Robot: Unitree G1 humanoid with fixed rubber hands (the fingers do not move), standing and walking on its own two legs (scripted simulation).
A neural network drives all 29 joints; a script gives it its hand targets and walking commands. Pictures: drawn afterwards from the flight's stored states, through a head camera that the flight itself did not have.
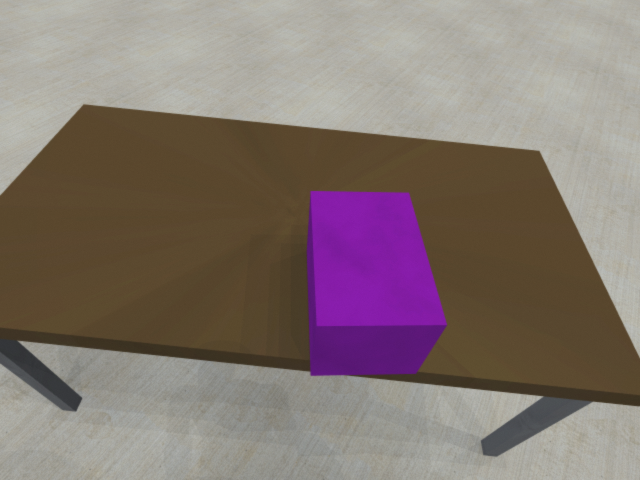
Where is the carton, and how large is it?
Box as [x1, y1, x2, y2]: [307, 191, 446, 375]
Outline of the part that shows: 311,191 307,239 307,275 311,375 415,373 445,327 446,323 409,194 397,192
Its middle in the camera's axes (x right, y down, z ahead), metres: +0.08 +0.07 +0.70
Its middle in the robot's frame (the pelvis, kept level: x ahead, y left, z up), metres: +0.46 -0.06 -0.09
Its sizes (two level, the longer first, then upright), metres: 0.275 0.184 0.174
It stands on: a table, 0.60 m high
